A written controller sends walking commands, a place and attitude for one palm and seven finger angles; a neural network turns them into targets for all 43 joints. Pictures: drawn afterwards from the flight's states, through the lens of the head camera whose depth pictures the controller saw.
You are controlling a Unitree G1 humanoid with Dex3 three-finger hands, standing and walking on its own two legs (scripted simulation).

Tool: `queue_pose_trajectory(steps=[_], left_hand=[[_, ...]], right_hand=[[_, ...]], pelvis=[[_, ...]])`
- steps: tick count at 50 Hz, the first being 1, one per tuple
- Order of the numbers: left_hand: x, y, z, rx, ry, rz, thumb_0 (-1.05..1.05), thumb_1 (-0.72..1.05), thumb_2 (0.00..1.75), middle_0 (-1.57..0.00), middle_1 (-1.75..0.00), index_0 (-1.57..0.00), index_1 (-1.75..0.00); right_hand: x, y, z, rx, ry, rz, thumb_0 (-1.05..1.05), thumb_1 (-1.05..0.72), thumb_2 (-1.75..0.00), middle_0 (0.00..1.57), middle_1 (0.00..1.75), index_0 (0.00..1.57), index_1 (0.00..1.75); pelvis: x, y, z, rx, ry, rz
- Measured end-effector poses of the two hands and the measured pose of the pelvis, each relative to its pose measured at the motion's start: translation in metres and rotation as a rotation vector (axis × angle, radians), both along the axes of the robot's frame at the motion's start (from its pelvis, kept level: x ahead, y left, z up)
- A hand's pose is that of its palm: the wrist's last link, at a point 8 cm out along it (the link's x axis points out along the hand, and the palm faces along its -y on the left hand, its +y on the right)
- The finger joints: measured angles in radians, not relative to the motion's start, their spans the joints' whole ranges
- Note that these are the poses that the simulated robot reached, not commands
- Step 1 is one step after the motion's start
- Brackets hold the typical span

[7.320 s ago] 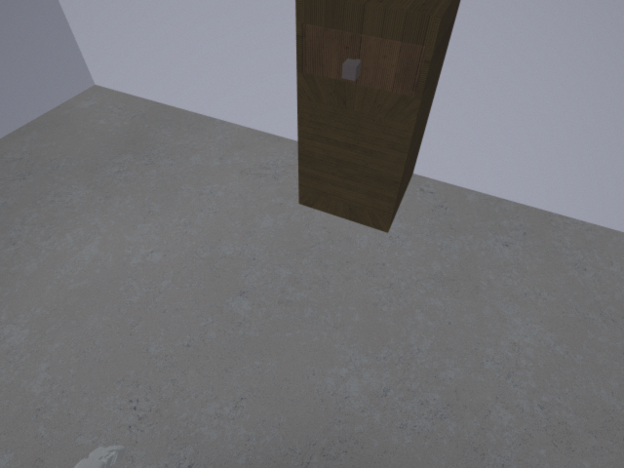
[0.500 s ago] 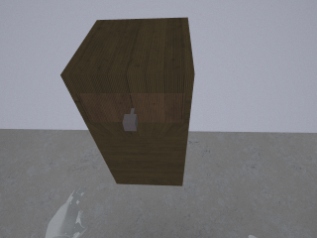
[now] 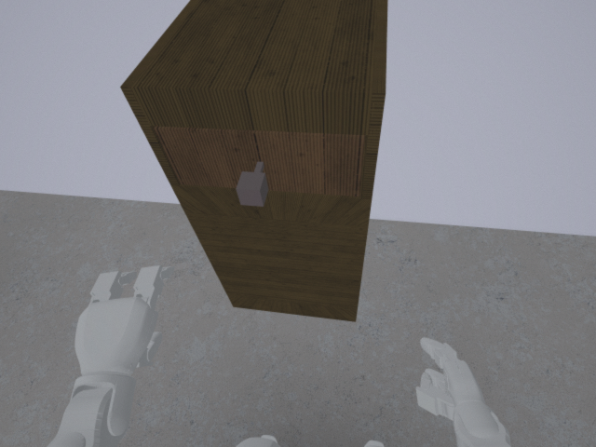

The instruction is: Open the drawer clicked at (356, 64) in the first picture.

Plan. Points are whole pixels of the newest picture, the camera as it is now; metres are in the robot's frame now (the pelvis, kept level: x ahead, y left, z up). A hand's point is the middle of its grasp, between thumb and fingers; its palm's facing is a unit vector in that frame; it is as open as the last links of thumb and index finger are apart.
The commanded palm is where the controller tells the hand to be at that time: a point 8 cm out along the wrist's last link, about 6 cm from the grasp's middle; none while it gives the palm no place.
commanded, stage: raise the hand with hooked fingers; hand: left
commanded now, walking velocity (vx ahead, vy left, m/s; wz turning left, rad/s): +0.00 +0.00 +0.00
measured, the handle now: (255, 180) +0.55 +0.16 -0.01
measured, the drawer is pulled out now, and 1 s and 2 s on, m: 0.00 0.00 0.00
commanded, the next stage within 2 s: move the hooked fingers above the handle in 1.22 s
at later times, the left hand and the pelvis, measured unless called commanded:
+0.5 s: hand (126, 272) +0.29 +0.27 +0.08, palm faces +0.09 -0.09 -0.99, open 13.0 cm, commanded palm +0.27 +0.27 +0.13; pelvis +0.02 +0.04 +0.03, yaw -2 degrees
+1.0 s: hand (103, 227) +0.33 +0.29 +0.12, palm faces +0.01 -0.08 -1.00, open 13.8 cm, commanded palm +0.30 +0.30 +0.17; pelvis +0.02 +0.06 +0.05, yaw -1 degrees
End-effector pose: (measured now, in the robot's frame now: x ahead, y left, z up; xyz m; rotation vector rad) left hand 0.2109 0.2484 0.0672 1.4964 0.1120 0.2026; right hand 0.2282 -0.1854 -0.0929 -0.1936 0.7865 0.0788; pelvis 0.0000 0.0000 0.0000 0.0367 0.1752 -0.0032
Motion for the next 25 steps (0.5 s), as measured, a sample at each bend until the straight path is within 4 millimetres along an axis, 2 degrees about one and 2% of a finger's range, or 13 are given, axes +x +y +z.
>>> queue_pose_trajectory(steps=[3, 7, 12, 18, 21, 25], left_hand=[[0.016, -0.005, 0.011, -0.022, 0.043, -0.026, 0.0, 0.22, 0.62, -0.27, -0.73, -0.27, -0.73], [0.026, -0.008, 0.019, -0.031, 0.083, -0.09, 0.0, 0.13, 0.58, -0.27, -0.79, -0.27, -0.79], [0.029, 0.0, 0.028, -0.03, 0.053, -0.128, 0.0, 0.02, 0.53, -0.28, -0.86, -0.28, -0.87], [0.039, 0.016, 0.04, -0.018, -0.01, -0.107, 0.0, -0.12, 0.47, -0.29, -0.95, -0.29, -0.96], [0.047, 0.02, 0.049, -0.02, -0.028, -0.104, 0.0, -0.19, 0.44, -0.3, -1.0, -0.3, -1.0], [0.058, 0.022, 0.062, -0.022, -0.039, -0.115, 0.0, -0.28, 0.4, -0.3, -1.06, -0.31, -1.06]], right_hand=[[-0.025, 0.001, -0.001, 0.016, 0.065, -0.037, 0.01, -0.9, -0.9, 0.2, 0.3, 0.21, 0.3], [-0.054, -0.01, -0.001, -0.009, 0.133, -0.092, 0.01, -0.9, -0.9, 0.2, 0.3, 0.21, 0.3], [-0.072, -0.032, 0.0, -0.075, 0.182, -0.15, 0.01, -0.9, -0.9, 0.2, 0.3, 0.21, 0.3], [-0.063, -0.041, 0.01, -0.119, 0.159, -0.182, 0.01, -0.9, -0.9, 0.2, 0.3, 0.2, 0.3], [-0.049, -0.034, 0.017, -0.111, 0.118, -0.183, 0.01, -0.9, -0.9, 0.2, 0.3, 0.2, 0.3], [-0.029, -0.014, 0.029, -0.078, 0.058, -0.164, 0.01, -0.9, -0.9, 0.2, 0.3, 0.2, 0.3]], pelvis=[[0.004, 0.003, 0.01, 0.002, -0.015, -0.016], [0.009, 0.009, 0.02, -0.001, -0.027, -0.034], [0.013, 0.019, 0.025, -0.008, -0.035, -0.039], [0.015, 0.032, 0.026, -0.018, -0.049, -0.032], [0.016, 0.038, 0.028, -0.021, -0.063, -0.031], [0.017, 0.045, 0.032, -0.026, -0.087, -0.031]])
